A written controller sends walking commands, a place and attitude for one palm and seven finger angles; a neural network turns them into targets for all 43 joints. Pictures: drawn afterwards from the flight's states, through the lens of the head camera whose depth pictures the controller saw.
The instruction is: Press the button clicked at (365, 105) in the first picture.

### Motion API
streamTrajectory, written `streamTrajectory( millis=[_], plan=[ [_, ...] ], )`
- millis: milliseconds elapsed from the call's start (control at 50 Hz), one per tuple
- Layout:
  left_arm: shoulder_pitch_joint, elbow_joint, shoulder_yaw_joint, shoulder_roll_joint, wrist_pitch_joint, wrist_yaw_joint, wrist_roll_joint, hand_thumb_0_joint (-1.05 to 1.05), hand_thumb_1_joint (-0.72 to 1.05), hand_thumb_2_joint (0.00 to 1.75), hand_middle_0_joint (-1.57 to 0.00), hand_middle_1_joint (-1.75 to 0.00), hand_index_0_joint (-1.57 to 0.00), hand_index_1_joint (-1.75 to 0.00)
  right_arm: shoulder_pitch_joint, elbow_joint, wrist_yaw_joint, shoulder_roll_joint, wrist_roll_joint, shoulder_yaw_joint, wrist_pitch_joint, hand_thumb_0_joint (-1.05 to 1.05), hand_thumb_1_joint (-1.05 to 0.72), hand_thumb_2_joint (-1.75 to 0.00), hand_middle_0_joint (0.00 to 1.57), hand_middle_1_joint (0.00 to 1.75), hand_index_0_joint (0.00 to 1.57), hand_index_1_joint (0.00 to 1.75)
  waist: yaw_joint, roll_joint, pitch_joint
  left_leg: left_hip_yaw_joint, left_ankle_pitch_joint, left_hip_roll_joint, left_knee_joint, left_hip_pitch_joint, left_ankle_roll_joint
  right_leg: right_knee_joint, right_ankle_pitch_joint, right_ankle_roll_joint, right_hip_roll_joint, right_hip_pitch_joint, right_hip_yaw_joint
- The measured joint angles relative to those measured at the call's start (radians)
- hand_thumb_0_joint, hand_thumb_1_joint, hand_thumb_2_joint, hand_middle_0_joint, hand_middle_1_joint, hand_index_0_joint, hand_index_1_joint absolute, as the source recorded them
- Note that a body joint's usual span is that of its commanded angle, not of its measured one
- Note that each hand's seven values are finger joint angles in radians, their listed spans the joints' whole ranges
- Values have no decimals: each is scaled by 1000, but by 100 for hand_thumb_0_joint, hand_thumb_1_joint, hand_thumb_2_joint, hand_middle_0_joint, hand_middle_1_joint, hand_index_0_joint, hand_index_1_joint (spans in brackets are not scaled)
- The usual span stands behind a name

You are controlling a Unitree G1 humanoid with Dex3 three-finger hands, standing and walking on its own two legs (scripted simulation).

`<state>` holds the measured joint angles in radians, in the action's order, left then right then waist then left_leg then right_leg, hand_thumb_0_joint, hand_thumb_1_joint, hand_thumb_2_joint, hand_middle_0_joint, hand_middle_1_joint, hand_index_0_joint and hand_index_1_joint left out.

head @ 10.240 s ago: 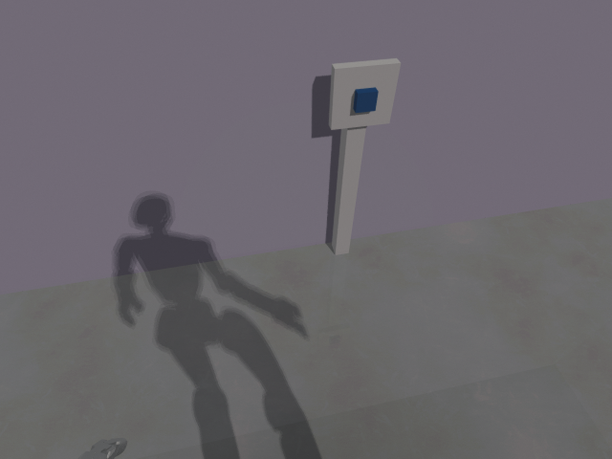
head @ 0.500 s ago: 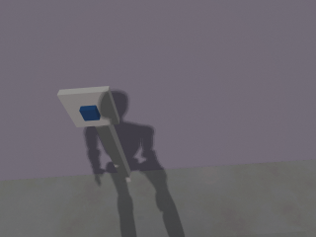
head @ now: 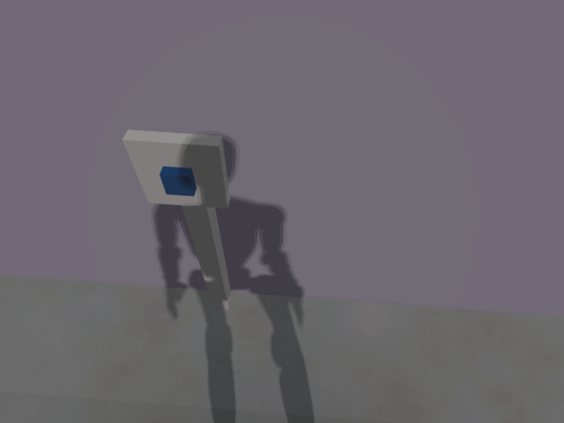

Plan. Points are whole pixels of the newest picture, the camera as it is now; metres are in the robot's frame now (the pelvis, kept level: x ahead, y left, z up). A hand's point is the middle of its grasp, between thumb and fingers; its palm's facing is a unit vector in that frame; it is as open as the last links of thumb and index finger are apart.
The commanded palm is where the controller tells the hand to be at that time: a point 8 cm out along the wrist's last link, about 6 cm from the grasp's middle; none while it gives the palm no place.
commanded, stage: shuffle to correct the standing spot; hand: left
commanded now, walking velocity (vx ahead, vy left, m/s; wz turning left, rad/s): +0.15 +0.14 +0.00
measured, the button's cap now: (179, 180) +0.54 +0.26 -0.03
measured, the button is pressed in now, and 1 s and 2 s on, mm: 0 0 0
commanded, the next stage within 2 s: come to a stop and stand still in 0.04 s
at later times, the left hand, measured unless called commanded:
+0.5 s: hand out of the picture +0.14 +0.17 -0.15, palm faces +0.05 -0.97 -0.23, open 7.2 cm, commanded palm none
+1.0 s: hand out of the picture +0.01 +0.26 -0.16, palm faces +0.06 -0.96 -0.27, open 7.4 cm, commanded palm none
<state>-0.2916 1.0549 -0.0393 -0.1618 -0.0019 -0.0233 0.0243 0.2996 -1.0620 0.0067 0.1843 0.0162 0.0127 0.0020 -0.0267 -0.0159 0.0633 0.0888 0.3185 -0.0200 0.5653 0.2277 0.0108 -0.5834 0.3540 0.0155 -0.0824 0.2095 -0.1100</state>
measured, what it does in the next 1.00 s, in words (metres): steps on the spot: right foot, then left foot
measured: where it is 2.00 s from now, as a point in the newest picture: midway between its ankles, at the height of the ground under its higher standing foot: outside the picture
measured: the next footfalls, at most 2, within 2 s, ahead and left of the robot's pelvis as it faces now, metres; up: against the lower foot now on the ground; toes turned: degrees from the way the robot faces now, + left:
right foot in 0.32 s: +0.12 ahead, -0.08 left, +0.00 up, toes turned +2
left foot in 0.66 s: +0.07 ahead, +0.14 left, +0.00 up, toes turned +4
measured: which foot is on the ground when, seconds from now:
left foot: down 0.00-0.36, up 0.38-0.64, down 0.66-1.00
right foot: down 0.00-0.00, up 0.02-0.30, down 0.32-1.00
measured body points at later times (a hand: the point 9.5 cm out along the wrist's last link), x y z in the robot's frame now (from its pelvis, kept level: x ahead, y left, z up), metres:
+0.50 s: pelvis +0.05 +0.00 +0.01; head +0.08 -0.02 +0.45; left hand +0.13 +0.23 -0.13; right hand +0.07 -0.22 -0.16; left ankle +0.00 +0.13 -0.69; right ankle +0.08 -0.08 -0.73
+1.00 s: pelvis +0.02 +0.07 +0.01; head +0.02 +0.05 +0.46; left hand +0.01 +0.32 -0.14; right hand +0.07 -0.16 -0.15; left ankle +0.03 +0.14 -0.73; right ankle +0.08 -0.08 -0.73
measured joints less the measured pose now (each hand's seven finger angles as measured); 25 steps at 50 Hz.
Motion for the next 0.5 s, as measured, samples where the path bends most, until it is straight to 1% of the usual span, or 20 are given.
streamTrajectory(
  millis=[20,40,60,80,120,160,200,260,300,320,340,360,380,400,420,460,500],
  plan=[
    [-5,3,-4,-8,-10,0,-2,1,91,90,-20,-30,-20,-30,2,6,0,-6,4,0,-8,0,-91,-90,19,30,20,30,-3,-16,-1,10,-7,10,3,-4,9,-46,42,-10,-9,16,9],
    [-8,8,-6,-12,-21,-1,-2,1,91,90,-20,-30,-20,-30,7,15,1,-9,8,0,-14,0,-91,-90,19,30,20,30,-3,-22,-5,17,5,13,5,-8,17,-124,110,-21,-4,45,20],
    [-8,13,-6,-14,-31,-2,0,1,91,90,-20,-30,-20,-30,11,23,3,-12,10,-1,-19,0,-91,-90,19,30,20,30,2,-21,-10,21,16,14,-2,-14,24,-220,162,-32,5,82,29],
    [-5,17,-6,-15,-37,-1,1,1,91,90,-20,-30,-20,-30,17,30,6,-15,10,-1,-23,0,-91,-90,19,30,20,30,8,-16,-13,21,21,15,-14,-22,30,-310,186,-42,14,119,31],
    [12,16,-5,-16,-37,5,1,1,91,90,-20,-30,-20,-30,27,34,12,-23,11,-4,-28,0,-91,-90,19,30,20,30,19,-5,-12,17,12,20,-52,-41,37,-432,173,-52,21,182,27],
    [36,3,-4,-14,-32,9,-1,1,91,90,-20,-30,-20,-30,36,32,14,-32,13,-10,-31,0,-91,-90,19,30,20,30,23,4,-7,14,-7,29,-96,-63,39,-470,139,-50,20,224,19],
    [61,-13,0,-9,-25,11,-2,1,91,90,-20,-30,-20,-30,44,26,15,-43,13,-15,-34,0,-91,-90,19,30,20,30,23,13,-2,11,-20,39,-131,-82,41,-435,112,-44,20,243,13],
    [100,-38,8,6,-16,6,-6,1,91,90,-20,-30,-19,-30,47,16,18,-55,14,-21,-35,0,-90,-90,19,30,20,30,29,27,11,4,-20,48,-152,-102,37,-284,76,-37,30,221,14],
    [121,-51,14,17,-5,2,-9,1,91,90,-20,-30,-19,-30,46,8,20,-62,10,-22,-32,0,-90,-90,20,30,20,30,31,31,19,2,-3,55,-135,-108,29,-128,-20,-33,37,173,19],
    [125,-58,17,19,5,0,-10,1,91,90,-20,-30,-19,-30,47,4,20,-67,6,-22,-30,0,-90,-90,20,30,20,30,30,26,19,3,14,61,-113,-107,24,-38,-109,-31,35,139,25],
    [128,-60,20,23,16,-4,-9,1,91,90,-20,-30,-19,-30,45,0,19,-67,0,-20,-28,0,-90,-90,20,30,20,30,27,28,18,5,37,60,-78,-99,18,-3,-123,-42,38,119,28],
    [132,-58,23,31,25,-8,-9,1,91,90,-20,-30,-19,-30,35,-4,19,-63,-6,-16,-22,0,-90,-90,20,30,20,30,29,42,20,-3,58,48,-32,-83,12,-13,-106,-54,48,117,23],
    [135,-56,30,38,28,-10,-9,1,91,90,-20,-30,-19,-30,25,-3,20,-59,-10,-9,-16,0,-90,-90,20,30,20,30,39,54,21,-19,107,43,22,-62,3,-21,-88,-63,53,113,13],
    [139,-57,32,42,31,-13,-9,0,92,90,-20,-30,-20,-30,14,-1,23,-57,-13,-2,-8,0,-90,-90,20,30,20,30,46,59,22,-33,163,41,83,-35,-5,-22,-76,-70,52,108,4],
    [143,-60,31,42,33,-18,-9,0,92,90,-20,-30,-20,-30,1,1,24,-56,-15,3,1,0,-90,-90,20,30,20,30,48,57,24,-43,202,39,147,-5,-12,-17,-73,-74,50,102,-1],
    [152,-65,28,37,31,-25,-8,0,93,90,-20,-30,-20,-30,-29,1,29,-51,-13,10,18,1,-91,-90,20,30,20,30,44,46,28,-59,221,31,240,44,-22,7,-86,-76,47,89,-6],
    [155,-70,23,28,23,-26,-5,-1,94,90,-20,-30,-20,-30,-51,2,27,-39,-14,20,28,1,-92,-90,20,30,20,30,36,33,28,-65,202,18,268,74,-32,33,-105,-75,47,80,-6]
  ],
)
